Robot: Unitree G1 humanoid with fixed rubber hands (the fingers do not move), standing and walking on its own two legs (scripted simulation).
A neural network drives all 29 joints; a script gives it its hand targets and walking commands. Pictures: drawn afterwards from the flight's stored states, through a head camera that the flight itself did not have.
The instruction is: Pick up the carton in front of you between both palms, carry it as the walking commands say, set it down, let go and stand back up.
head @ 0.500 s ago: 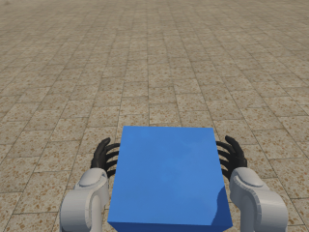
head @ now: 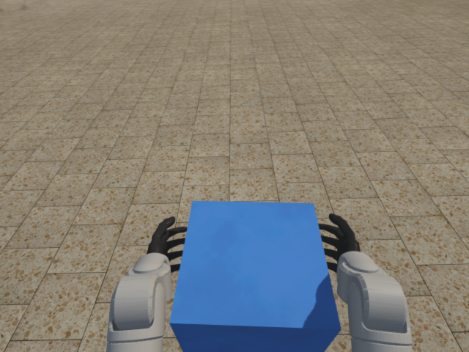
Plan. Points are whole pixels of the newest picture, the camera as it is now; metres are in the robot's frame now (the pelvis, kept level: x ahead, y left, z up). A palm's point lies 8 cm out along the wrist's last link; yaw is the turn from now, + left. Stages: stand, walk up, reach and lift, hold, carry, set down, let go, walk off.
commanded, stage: carry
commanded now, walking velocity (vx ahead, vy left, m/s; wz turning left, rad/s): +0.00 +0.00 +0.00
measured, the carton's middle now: (250, 290) +0.25 +0.00 -0.01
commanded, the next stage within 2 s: hold in 1.30 s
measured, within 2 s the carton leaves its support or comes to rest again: neither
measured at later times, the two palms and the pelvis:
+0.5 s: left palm (157, 269) +0.26 +0.16 +0.04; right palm (331, 265) +0.26 -0.13 +0.04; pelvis -0.03 +0.02 +0.00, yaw +0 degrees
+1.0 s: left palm (151, 272) +0.25 +0.17 +0.04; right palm (326, 264) +0.26 -0.12 +0.05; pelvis -0.03 +0.02 +0.00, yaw +0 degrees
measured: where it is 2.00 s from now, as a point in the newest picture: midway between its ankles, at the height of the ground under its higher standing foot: outside the picture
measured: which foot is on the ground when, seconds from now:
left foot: down 0.00-1.00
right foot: down 0.00-1.00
